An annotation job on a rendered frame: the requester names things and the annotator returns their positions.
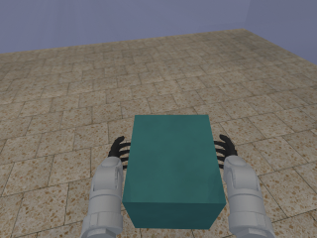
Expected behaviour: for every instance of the robot right forearm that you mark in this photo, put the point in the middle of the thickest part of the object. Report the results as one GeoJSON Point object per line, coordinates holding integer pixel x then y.
{"type": "Point", "coordinates": [247, 217]}

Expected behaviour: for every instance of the robot right hand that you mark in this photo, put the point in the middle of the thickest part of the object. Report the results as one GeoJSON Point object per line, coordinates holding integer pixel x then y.
{"type": "Point", "coordinates": [229, 149]}

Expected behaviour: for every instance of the robot left hand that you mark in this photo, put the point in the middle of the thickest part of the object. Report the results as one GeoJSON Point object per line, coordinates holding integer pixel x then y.
{"type": "Point", "coordinates": [115, 150]}

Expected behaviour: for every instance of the carton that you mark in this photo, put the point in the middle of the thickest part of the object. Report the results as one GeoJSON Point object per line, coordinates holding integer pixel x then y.
{"type": "Point", "coordinates": [173, 179]}

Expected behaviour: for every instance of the robot left forearm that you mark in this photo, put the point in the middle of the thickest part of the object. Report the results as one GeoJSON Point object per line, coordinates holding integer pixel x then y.
{"type": "Point", "coordinates": [104, 219]}

